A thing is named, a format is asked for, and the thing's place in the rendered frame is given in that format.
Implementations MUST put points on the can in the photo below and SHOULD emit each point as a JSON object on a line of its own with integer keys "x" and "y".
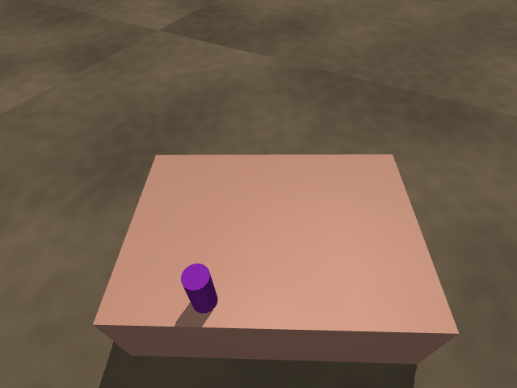
{"x": 197, "y": 282}

